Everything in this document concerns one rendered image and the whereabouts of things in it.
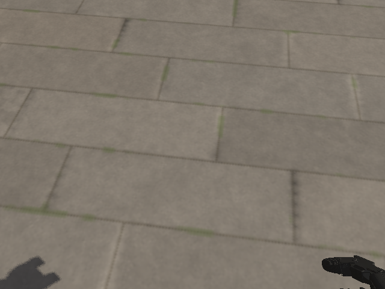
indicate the robot right hand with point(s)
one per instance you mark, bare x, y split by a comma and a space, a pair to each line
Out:
359, 268

